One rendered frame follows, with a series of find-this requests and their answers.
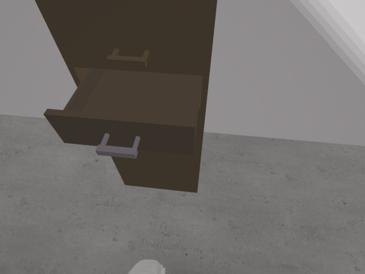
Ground handle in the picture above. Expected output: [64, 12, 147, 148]
[106, 55, 147, 68]
[95, 133, 140, 159]

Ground drawer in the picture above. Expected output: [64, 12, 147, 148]
[43, 68, 202, 155]

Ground cabinet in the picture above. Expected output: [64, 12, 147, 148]
[35, 0, 217, 193]

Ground left robot thigh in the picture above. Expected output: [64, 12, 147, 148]
[128, 259, 165, 274]

